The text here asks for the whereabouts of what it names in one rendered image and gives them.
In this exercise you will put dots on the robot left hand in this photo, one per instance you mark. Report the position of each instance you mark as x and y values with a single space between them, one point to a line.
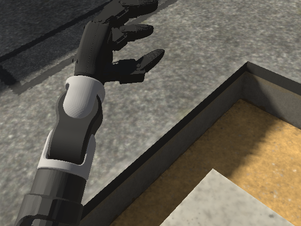
107 33

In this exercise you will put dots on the robot left forearm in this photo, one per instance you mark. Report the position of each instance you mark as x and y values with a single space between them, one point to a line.
65 163

